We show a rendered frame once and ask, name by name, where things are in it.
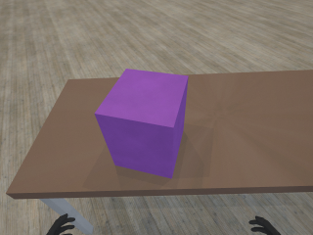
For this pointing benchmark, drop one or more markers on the right robot hand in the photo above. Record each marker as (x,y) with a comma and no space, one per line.
(267,227)

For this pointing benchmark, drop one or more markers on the carton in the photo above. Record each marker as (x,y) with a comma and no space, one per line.
(142,120)

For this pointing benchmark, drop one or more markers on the left robot hand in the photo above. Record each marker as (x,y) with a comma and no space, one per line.
(56,228)

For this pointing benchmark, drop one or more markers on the table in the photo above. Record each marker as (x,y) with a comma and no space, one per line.
(244,133)

